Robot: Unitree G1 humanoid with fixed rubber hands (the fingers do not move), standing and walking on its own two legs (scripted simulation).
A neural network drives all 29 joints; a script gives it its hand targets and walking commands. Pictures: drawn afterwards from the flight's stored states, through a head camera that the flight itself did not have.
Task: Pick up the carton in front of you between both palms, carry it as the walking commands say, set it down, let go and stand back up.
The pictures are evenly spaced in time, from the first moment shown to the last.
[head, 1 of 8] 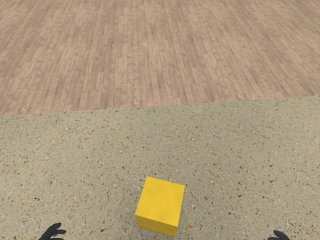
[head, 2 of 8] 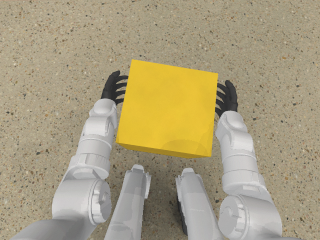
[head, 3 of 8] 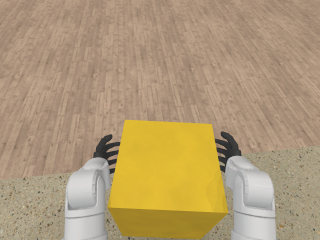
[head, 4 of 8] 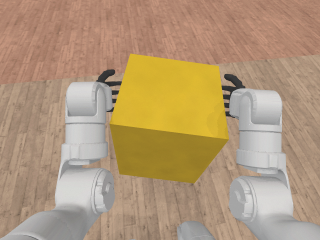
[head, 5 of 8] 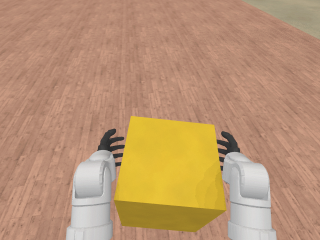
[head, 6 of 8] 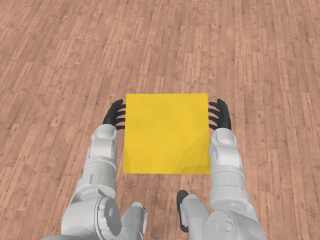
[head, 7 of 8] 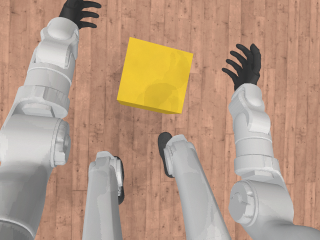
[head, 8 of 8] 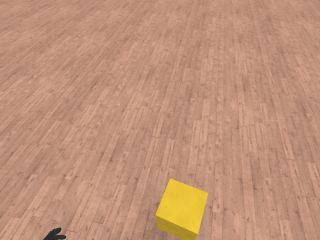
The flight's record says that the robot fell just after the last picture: no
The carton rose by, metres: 0.95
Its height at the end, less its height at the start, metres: +0.23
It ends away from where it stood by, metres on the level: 5.66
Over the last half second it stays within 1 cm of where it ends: yes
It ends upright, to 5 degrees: yes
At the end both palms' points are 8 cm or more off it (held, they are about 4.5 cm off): yes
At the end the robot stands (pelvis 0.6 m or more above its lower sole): yes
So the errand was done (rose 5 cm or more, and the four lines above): yes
